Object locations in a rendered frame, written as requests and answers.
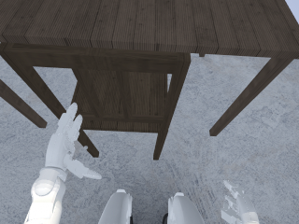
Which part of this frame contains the chair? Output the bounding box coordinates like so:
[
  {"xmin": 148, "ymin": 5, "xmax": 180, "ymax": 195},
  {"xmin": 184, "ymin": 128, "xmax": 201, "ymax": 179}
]
[{"xmin": 0, "ymin": 42, "xmax": 192, "ymax": 161}]

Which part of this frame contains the right robot thigh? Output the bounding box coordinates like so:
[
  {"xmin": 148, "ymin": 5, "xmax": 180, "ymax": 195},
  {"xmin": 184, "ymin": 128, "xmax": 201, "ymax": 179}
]
[{"xmin": 168, "ymin": 195, "xmax": 205, "ymax": 224}]

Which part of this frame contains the left robot forearm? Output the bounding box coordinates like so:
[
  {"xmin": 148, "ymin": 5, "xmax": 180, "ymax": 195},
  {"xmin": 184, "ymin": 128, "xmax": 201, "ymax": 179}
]
[{"xmin": 23, "ymin": 166, "xmax": 67, "ymax": 224}]

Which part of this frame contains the table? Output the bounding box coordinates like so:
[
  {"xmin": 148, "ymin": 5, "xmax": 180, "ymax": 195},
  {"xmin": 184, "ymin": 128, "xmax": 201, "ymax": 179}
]
[{"xmin": 0, "ymin": 0, "xmax": 299, "ymax": 136}]

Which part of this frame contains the right robot hand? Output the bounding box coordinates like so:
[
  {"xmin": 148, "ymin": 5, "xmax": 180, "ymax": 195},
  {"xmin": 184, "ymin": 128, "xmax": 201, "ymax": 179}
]
[{"xmin": 221, "ymin": 179, "xmax": 260, "ymax": 224}]

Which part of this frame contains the left robot hand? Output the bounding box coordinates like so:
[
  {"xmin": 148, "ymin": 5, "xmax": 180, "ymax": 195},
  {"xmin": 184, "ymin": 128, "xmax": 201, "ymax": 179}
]
[{"xmin": 45, "ymin": 102, "xmax": 102, "ymax": 179}]

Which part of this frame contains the right robot shin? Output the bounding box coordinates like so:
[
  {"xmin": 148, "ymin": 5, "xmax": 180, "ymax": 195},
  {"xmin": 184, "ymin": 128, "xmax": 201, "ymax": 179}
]
[{"xmin": 167, "ymin": 192, "xmax": 184, "ymax": 224}]

